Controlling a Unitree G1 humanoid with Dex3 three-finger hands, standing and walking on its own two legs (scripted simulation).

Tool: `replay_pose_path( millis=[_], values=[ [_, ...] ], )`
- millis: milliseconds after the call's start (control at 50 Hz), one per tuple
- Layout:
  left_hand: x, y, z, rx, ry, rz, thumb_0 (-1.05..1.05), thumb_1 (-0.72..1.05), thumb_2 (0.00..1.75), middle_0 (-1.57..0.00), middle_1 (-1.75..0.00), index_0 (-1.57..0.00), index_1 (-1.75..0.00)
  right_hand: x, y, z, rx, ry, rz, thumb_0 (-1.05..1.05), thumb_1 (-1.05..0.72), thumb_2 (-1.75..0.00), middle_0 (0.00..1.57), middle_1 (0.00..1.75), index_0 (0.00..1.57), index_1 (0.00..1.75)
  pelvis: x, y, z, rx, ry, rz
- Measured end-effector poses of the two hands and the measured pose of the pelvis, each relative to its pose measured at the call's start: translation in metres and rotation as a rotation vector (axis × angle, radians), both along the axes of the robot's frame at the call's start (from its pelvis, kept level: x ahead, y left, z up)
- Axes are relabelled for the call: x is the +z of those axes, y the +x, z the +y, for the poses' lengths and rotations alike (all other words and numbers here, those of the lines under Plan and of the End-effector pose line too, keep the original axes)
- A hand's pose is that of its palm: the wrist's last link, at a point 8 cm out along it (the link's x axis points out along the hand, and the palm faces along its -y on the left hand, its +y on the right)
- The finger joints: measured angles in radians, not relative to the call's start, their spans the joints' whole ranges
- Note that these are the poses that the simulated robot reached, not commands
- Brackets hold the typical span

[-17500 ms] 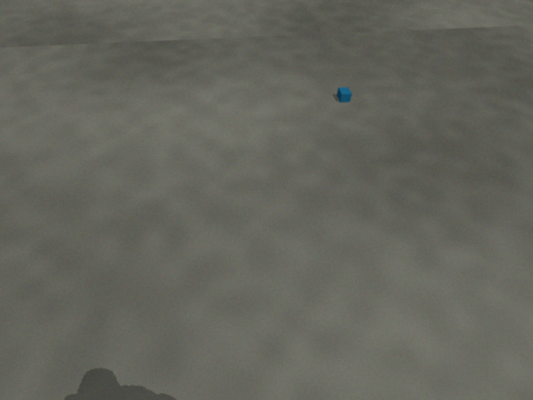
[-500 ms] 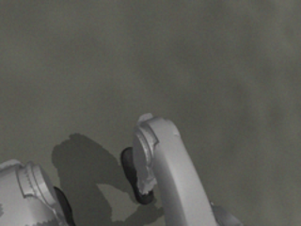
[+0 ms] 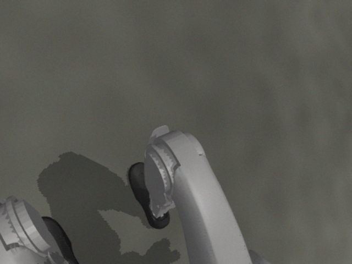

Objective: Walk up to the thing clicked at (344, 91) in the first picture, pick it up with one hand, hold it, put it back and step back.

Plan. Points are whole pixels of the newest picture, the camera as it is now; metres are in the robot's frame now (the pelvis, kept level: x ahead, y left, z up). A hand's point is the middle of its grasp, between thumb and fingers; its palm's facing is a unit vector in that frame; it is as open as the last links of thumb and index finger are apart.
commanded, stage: rest palm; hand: left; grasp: from above
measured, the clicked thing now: out of the picture +0.48 +0.33 -0.28
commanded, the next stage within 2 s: close in 0.50 s
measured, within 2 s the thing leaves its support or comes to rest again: neither
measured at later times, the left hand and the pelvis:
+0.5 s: hand out of the picture +0.47 +0.32 -0.26, palm faces -0.30 -0.35 -0.89, open 14.1 cm; pelvis +0.00 +0.01 +0.01, yaw -2 degrees
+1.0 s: hand out of the picture +0.48 +0.32 -0.25, palm faces -0.29 -0.33 -0.90, open 13.1 cm; pelvis +0.00 +0.01 +0.01, yaw -2 degrees
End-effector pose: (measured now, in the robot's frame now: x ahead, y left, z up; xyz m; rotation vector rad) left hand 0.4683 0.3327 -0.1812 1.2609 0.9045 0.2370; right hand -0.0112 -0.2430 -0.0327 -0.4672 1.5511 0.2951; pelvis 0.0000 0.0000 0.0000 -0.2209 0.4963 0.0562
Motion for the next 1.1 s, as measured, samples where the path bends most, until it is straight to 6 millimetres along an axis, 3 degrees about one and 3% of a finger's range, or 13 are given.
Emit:
replay_pose_path(
  millis=[240, 520, 880, 1100],
  values=[
    [-0.004, 0.019, -0.017, 0.000, -0.011, -0.039, 0.00, -0.53, 0.96, -0.11, -1.03, -0.10, -1.02, 0.017, 0.012, 0.006, 0.036, -0.011, -0.026, 0.00, -0.92, -0.91, 0.20, 0.30, 0.20, 0.30, 0.006, 0.002, 0.006, -0.007, -0.034, 0.008],
    [-0.019, 0.008, -0.005, 0.041, -0.003, 0.004, 0.00, -0.53, 0.95, -0.11, -1.04, -0.10, -1.03, 0.018, 0.000, 0.013, 0.029, 0.005, 0.018, 0.00, -0.94, -0.91, 0.20, 0.30, 0.20, 0.30, 0.006, -0.002, 0.007, -0.007, -0.036, -0.001],
    [-0.006, 0.021, -0.007, 0.017, 0.004, -0.032, 0.00, -0.40, 0.88, -0.18, -1.02, -0.19, -1.00, 0.026, -0.001, 0.013, 0.027, -0.018, 0.008, 0.00, -0.92, -0.90, 0.20, 0.30, 0.20, 0.30, 0.011, -0.002, 0.008, -0.012, -0.049, 0.001],
    [-0.014, 0.013, -0.011, 0.024, 0.001, -0.004, 0.00, -0.30, 0.80, -0.24, -0.96, -0.26, -0.94, 0.029, -0.011, 0.015, 0.011, -0.021, 0.027, 0.00, -0.92, -0.90, 0.20, 0.30, 0.20, 0.30, 0.012, -0.005, 0.007, -0.014, -0.046, -0.003]
  ],
)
